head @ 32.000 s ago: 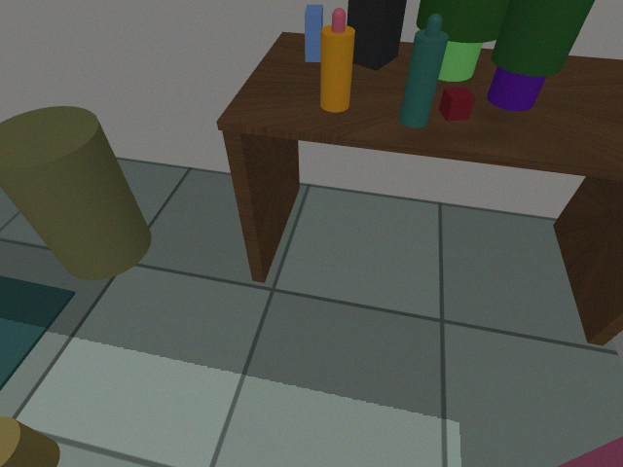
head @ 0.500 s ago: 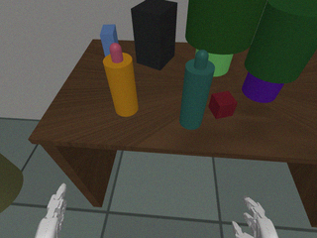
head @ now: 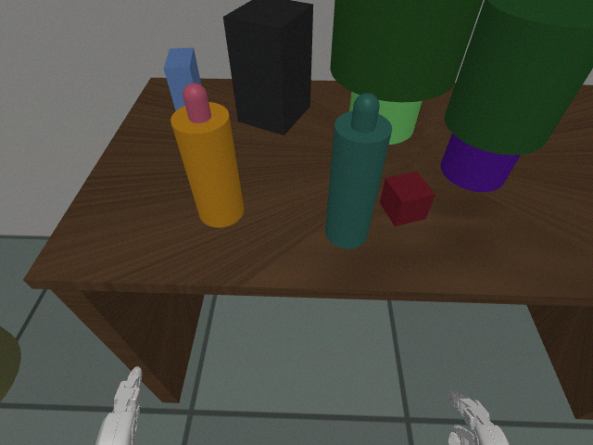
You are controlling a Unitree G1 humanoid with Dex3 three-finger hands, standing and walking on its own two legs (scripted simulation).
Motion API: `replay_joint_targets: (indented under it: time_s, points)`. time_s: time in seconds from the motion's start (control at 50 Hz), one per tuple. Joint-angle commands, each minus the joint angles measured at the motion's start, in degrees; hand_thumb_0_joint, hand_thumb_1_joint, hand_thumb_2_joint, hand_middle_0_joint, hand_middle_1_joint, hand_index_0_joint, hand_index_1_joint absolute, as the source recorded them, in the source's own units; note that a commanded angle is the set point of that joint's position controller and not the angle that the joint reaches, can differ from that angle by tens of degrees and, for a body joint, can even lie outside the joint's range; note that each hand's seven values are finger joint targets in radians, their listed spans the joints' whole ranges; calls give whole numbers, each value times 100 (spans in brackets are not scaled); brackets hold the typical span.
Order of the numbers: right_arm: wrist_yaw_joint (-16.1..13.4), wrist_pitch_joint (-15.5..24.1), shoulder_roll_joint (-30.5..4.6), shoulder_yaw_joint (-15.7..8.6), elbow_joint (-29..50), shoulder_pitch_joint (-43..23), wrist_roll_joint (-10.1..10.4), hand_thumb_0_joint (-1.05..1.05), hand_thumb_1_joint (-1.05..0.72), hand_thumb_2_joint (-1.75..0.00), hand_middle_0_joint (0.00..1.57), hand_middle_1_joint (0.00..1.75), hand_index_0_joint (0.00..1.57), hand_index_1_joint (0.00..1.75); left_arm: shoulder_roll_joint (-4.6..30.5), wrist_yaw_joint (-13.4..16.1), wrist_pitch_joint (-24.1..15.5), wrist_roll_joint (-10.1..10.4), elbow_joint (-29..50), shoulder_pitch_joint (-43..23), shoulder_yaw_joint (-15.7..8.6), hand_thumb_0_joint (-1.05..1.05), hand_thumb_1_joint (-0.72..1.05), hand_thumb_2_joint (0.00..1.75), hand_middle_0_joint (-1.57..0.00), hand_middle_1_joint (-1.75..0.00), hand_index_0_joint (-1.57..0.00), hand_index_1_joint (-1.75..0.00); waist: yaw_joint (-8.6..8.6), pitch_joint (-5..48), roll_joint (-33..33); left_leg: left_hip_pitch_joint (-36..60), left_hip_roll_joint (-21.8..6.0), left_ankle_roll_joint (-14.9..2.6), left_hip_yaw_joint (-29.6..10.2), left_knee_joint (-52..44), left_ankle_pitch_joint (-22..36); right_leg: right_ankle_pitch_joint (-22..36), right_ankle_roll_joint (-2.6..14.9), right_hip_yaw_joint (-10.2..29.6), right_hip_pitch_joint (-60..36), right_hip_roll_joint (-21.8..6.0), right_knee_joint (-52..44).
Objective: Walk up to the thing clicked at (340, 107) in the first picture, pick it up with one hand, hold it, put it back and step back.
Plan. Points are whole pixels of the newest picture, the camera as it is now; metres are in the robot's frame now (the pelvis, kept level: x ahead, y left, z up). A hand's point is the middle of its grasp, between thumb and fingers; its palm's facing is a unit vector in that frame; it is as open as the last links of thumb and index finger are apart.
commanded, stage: home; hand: left
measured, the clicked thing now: (209, 157) +0.52 +0.14 +0.12
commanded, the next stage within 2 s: stand in 1.84 s
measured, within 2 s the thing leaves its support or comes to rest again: neither
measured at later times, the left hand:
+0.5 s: hand out of the picture +0.16 +0.17 -0.06, palm faces +0.12 -0.95 -0.27, open 17.2 cm
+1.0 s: hand out of the picture +0.16 +0.18 -0.06, palm faces +0.11 -0.95 -0.28, open 17.3 cm
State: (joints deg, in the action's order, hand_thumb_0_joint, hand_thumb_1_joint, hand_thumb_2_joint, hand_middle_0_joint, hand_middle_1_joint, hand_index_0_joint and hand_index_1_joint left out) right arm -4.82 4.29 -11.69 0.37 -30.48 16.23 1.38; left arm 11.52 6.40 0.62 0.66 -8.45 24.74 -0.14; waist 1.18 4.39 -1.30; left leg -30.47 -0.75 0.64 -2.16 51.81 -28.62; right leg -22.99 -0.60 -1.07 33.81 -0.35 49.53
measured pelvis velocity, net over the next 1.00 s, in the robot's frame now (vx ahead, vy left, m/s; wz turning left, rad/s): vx -0.01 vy -0.01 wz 0.01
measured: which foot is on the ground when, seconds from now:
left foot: down 0.00-1.00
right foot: down 0.00-1.00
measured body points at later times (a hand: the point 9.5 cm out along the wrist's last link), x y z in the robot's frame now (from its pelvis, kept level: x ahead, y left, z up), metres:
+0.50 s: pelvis -0.01 -0.01 +0.00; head +0.02 -0.01 +0.44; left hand +0.15 +0.22 -0.04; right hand +0.15 -0.25 -0.08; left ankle -0.02 +0.12 -0.69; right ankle +0.02 -0.13 -0.69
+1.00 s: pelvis -0.01 -0.01 -0.01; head +0.02 -0.01 +0.44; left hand +0.15 +0.22 -0.04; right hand +0.15 -0.25 -0.08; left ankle -0.02 +0.12 -0.69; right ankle +0.02 -0.13 -0.69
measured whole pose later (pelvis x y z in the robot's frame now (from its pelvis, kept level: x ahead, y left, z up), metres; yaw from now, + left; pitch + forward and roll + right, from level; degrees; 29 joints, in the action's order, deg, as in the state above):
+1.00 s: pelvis -0.01 -0.01 -0.01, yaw +0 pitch +8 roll -1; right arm -8.4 7.4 -11.9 1.3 -28.4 16.6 1.1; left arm 12.1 7.9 12.1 0.7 0.8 27.6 0.6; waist 1.2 6.0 -1.4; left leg -34.0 -1.3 1.4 -3.3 55.3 -29.4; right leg -23.6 0.2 -2.2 36.9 0.2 52.4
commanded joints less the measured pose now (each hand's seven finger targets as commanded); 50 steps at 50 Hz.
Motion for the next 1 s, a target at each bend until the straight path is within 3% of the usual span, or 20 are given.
replay_joint_targets:
  time_s: [0.0,0.08,0.1,0.14,0.2,0.32,0.36,0.48,0.52,0.54,0.56,0.62,0.68,0.72,0.74,0.8,0.96,0.98]
  points:
    - [-107,266,-738,-293,962,-363,-10,0,-90,-90,20,30,20,30,655,89,-109,-7,1259,4,-340,0,-52,7,-5,-6,-5,-6,-123,715,-8,15,100,-51,214,-835,1676,1252,119,-257,-833,71,-660]
    - [-159,286,-725,-276,960,-343,-16,0,-90,-90,20,30,20,30,652,135,76,-1,1417,-1,-312,0,-51,8,-5,-6,-5,-6,-51,854,-160,95,86,-39,194,-779,1789,1356,136,-265,-843,91,-599]
    - [-165,288,-731,-258,984,-343,-9,0,-90,-90,20,30,20,30,664,151,115,9,1507,-77,-297,0,-51,8,-5,-6,-5,-6,-33,698,-241,14,95,-60,218,-796,1580,1221,131,-248,-741,75,-640]
    - [-211,288,-729,-255,986,-334,-17,0,-90,-90,20,30,20,30,609,155,192,-6,1442,38,-273,0,-51,8,-5,-6,-5,-6,14,812,-28,43,84,-83,211,-736,1622,1268,128,-239,-792,78,-629]
    - [-229,323,-739,-235,997,-392,-22,0,-90,-90,20,30,20,30,562,156,299,6,1517,-78,-187,0,-52,7,-5,-6,-5,-6,11,501,-51,-171,68,-85,153,-811,1221,882,123,-286,-571,93,-665]
    - [-279,396,-705,-218,1091,-399,-20,0,-90,-90,20,30,20,30,609,170,461,-4,1719,74,-267,0,-48,10,-6,-6,-6,-6,-49,733,37,-180,122,-134,223,-689,1074,781,96,-197,-675,54,-753]
    - [-303,428,-723,-208,1088,-450,-26,0,-90,-90,20,30,20,30,625,172,525,-5,1679,5,-252,0,-50,8,-5,-6,-5,-6,-20,514,107,-316,123,-147,214,-715,768,499,83,-210,-512,57,-807]
    - [-346,470,-729,-218,1095,-368,-32,0,-90,-90,20,30,20,30,668,197,612,-19,1830,144,-305,0,-49,9,-6,-6,-5,-6,-41,868,-59,-213,110,-117,188,-638,1154,823,117,-216,-637,76,-608]
    - [-361,494,-728,-203,1107,-370,-34,0,-90,-90,20,30,20,30,555,184,664,-20,1776,139,-173,0,-50,9,-5,-6,-5,-6,40,722,16,-261,99,-126,185,-627,1109,812,108,-222,-529,84,-607]
    - [-370,505,-724,-198,1119,-390,-26,0,-90,-90,20,30,20,30,664,205,667,-8,1982,21,-255,0,-51,8,-5,-6,-5,-6,-30,653,-120,-316,108,-123,182,-671,960,680,114,-222,-495,78,-632]
    - [-383,515,-694,-187,1110,-391,-32,0,-90,-90,20,30,20,30,589,198,680,-16,1871,40,-217,0,-50,8,-5,-6,-5,-6,29,679,-39,-298,117,-133,215,-607,955,676,97,-190,-501,62,-679]
    - [-409,538,-722,-212,1112,-351,-40,0,-90,-90,20,30,20,30,623,199,733,-23,1877,185,-270,0,-51,8,-5,-6,-5,-6,-29,795,22,-292,112,-130,197,-561,1130,828,107,-201,-576,74,-634]
    - [-427,560,-703,-191,1122,-387,-41,0,-90,-90,20,30,20,30,617,205,773,-27,1858,123,-246,0,-52,7,-5,-6,-5,-6,-27,549,78,-430,126,-142,216,-571,880,604,89,-193,-456,58,-708]
    - [-438,571,-697,-200,1113,-356,-47,0,-90,-90,20,30,20,30,664,198,774,-39,1962,143,-292,0,-52,8,-5,-6,-5,-6,-41,810,16,-323,119,-137,209,-540,1048,748,98,-182,-559,67,-653]
    - [-438,577,-716,-202,1119,-372,-37,0,-90,-90,20,30,20,30,621,198,797,-30,1881,156,-260,0,-52,7,-5,-6,-5,-6,-25,599,85,-381,110,-137,209,-581,947,665,94,-192,-470,69,-665]
    - [-445,597,-725,-216,1087,-315,-56,0,-90,-90,20,30,20,30,596,198,821,-41,1900,262,-246,0,-52,8,-5,-6,-5,-6,-32,806,-42,-260,90,-96,161,-568,1264,912,115,-255,-535,113,-521]
    - [-457,618,-731,-202,1089,-304,-50,0,-90,-90,20,30,20,30,620,190,891,-31,1979,108,-238,0,-54,6,-5,-5,-5,-6,12,618,-51,-348,85,-103,153,-572,1135,800,115,-239,-427,115,-548]
    - [-462,626,-715,-210,1119,-337,-53,0,-90,-90,20,30,20,30,596,192,893,-39,1989,170,-236,0,-54,6,-5,-5,-5,-5,-2,794,21,-313,88,-111,150,-522,1254,911,110,-235,-525,109,-540]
